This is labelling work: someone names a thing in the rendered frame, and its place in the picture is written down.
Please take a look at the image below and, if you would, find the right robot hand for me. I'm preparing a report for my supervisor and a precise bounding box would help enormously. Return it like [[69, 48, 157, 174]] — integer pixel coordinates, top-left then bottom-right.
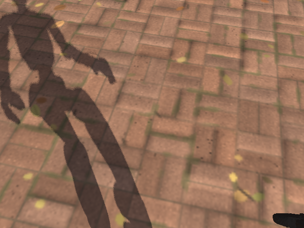
[[273, 213, 304, 228]]

